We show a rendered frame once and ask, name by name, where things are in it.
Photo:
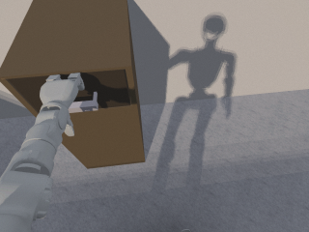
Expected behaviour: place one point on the drawer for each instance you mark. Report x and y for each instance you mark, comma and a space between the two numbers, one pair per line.
111, 86

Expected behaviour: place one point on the handle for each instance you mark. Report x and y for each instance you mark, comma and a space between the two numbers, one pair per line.
84, 106

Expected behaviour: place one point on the robot left forearm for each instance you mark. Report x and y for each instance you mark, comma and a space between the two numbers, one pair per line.
40, 146

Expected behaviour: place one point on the robot left upper arm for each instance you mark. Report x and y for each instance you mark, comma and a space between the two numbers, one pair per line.
24, 197

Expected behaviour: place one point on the left robot hand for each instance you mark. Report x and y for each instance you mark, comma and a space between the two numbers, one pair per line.
62, 91

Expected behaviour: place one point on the cabinet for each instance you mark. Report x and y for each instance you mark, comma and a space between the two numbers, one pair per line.
77, 36

